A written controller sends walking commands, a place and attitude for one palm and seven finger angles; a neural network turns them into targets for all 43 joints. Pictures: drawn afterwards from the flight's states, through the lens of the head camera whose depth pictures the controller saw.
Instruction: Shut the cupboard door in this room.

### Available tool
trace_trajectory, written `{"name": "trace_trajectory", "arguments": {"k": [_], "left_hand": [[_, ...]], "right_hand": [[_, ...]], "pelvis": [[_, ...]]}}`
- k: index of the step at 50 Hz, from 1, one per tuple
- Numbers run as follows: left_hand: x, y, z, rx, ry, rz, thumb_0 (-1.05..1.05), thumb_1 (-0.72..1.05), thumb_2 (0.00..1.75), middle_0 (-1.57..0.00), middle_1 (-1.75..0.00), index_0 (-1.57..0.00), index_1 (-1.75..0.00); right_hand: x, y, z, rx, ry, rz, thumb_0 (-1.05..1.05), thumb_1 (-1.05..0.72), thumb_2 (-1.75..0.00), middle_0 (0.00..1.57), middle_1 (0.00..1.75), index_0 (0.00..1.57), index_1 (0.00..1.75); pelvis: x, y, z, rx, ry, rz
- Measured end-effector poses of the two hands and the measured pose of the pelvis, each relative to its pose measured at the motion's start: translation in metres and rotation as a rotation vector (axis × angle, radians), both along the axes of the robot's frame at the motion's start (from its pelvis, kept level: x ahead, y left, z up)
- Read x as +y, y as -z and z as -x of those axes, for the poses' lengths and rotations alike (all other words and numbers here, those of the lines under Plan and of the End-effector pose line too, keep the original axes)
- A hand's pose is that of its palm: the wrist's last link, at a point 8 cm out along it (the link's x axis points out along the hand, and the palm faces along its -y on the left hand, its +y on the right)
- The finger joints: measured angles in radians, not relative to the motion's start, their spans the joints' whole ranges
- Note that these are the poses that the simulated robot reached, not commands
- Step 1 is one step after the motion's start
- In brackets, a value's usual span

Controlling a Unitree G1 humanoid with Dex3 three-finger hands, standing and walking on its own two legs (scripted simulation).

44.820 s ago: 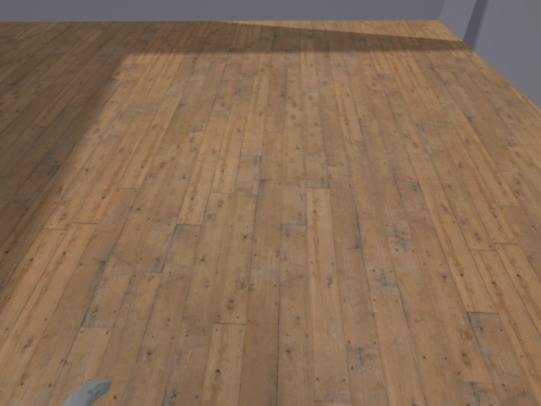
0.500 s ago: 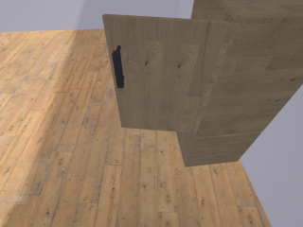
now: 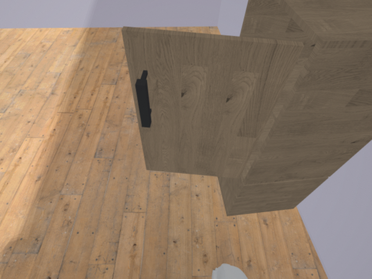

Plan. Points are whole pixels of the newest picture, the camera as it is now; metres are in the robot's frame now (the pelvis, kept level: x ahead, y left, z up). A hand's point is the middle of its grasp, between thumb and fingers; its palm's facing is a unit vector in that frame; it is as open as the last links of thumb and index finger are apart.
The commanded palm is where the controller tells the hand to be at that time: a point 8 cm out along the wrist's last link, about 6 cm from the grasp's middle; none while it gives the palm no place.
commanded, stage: shuffle to correct the standing spot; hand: left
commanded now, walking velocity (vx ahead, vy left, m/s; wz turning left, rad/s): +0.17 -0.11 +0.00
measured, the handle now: (145, 99) +0.53 +0.14 +0.06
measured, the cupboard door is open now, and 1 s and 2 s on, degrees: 78 78 78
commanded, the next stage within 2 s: come to a stop and stand still in 0.08 s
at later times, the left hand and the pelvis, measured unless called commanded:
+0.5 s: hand (134, 272) +0.16 +0.13 -0.19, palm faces +0.10 -0.98 -0.19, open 7.2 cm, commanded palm none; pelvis +0.10 -0.05 -0.01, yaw +3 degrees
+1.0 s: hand out of the picture +0.06 +0.15 -0.18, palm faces +0.06 -0.98 -0.19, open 7.4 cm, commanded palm none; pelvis +0.04 -0.03 +0.00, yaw +1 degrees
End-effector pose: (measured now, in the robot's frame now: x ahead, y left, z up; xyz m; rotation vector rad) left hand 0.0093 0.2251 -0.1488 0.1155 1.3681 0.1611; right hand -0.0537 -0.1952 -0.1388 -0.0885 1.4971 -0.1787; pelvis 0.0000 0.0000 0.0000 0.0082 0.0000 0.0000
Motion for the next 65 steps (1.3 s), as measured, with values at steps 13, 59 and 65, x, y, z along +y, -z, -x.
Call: {"name": "trace_trajectory", "arguments": {"k": [13, 59, 65], "left_hand": [[-0.046, 0.0, -0.145, -0.178, 0.067, -0.047, 0.01, 0.92, 0.9, -0.2, -0.3, -0.2, -0.3], [-0.054, -0.007, 0.019, 0.066, -0.051, 0.003, 0.0, 0.91, 0.9, -0.2, -0.3, -0.2, -0.3], [-0.049, 0.004, 0.023, 0.07, -0.072, 0.038, 0.0, 0.9, 0.9, -0.21, -0.3, -0.2, -0.3]], "right_hand": [[-0.063, 0.025, -0.059, 0.079, 0.03, -0.019, 0.0, -0.91, -0.9, 0.2, 0.3, 0.2, 0.3], [-0.089, 0.0, -0.059, -0.053, -0.008, 0.054, 0.0, -0.92, -0.9, 0.2, 0.3, 0.2, 0.3], [-0.073, 0.002, -0.044, 0.012, -0.037, 0.065, 0.0, -0.92, -0.9, 0.2, 0.3, 0.19, 0.3]], "pelvis": [[-0.053, 0.018, -0.075, -0.008, -0.024, 0.012], [-0.042, -0.003, -0.029, -0.01, -0.019, 0.004], [-0.028, 0.005, -0.033, -0.008, -0.047, 0.023]]}}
